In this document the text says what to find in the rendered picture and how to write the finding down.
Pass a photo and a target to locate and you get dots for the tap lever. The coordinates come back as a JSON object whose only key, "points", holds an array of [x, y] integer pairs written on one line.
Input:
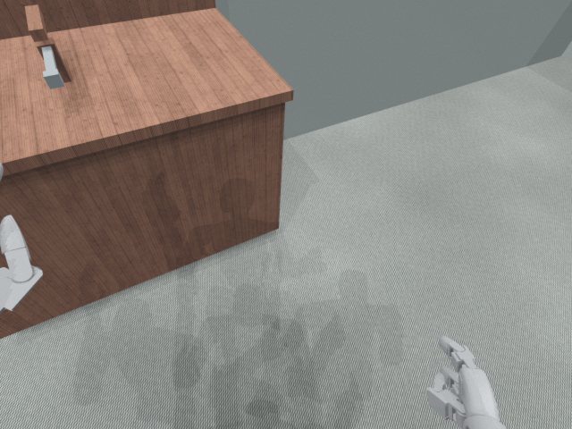
{"points": [[51, 74]]}

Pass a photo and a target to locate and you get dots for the left robot hand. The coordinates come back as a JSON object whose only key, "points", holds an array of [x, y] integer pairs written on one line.
{"points": [[21, 277]]}

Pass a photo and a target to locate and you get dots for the counter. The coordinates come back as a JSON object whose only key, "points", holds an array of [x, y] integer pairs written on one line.
{"points": [[163, 147]]}

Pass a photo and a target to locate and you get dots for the right robot hand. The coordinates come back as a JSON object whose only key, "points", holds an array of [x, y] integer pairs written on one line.
{"points": [[471, 394]]}

